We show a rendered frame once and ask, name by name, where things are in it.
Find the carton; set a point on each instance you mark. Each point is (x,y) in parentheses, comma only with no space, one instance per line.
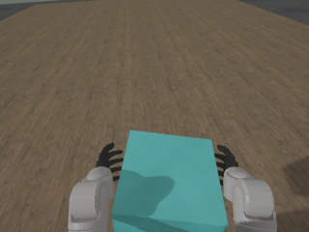
(168,183)

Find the right robot forearm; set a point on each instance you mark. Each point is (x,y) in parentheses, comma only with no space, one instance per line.
(253,201)

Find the left robot forearm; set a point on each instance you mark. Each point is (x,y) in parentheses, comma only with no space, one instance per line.
(89,202)

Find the robot left hand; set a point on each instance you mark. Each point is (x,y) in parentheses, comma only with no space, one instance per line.
(104,156)

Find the robot right hand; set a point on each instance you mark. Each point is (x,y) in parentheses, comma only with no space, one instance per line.
(229,161)

